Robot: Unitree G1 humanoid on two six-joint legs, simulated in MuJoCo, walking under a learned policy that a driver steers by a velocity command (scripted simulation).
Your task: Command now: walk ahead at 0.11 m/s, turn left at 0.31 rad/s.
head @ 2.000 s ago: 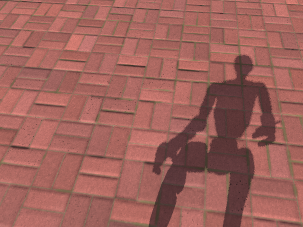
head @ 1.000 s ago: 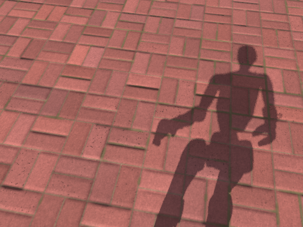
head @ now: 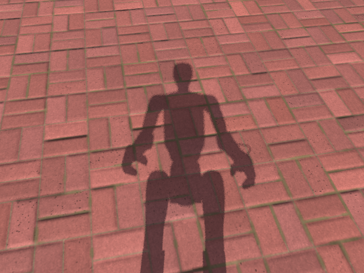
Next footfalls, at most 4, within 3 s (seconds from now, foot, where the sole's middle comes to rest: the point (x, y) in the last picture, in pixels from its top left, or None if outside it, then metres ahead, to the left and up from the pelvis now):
0.40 left None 0.18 0.22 -0.77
0.92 right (137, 257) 0.56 0.17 -0.77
1.38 left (64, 214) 0.73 0.47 -0.77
1.88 right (134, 156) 1.02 0.22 -0.77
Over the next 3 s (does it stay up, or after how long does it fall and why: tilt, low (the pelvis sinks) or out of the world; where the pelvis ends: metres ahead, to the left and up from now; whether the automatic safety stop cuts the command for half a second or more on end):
stays up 1.51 0.27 0.00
